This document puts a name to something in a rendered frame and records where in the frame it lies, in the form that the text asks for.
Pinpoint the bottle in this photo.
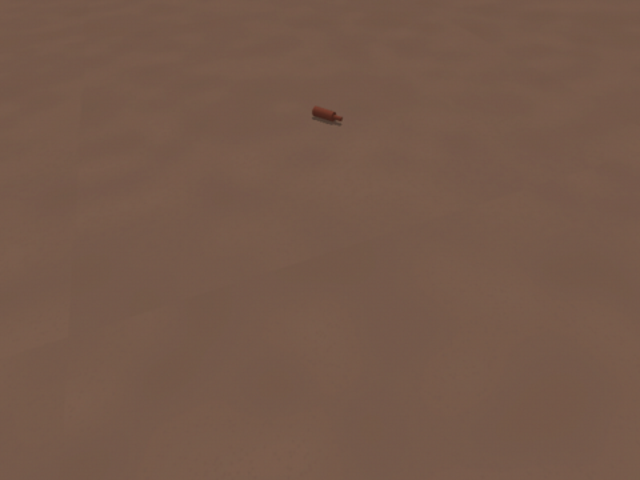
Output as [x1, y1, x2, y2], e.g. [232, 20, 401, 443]
[312, 106, 343, 122]

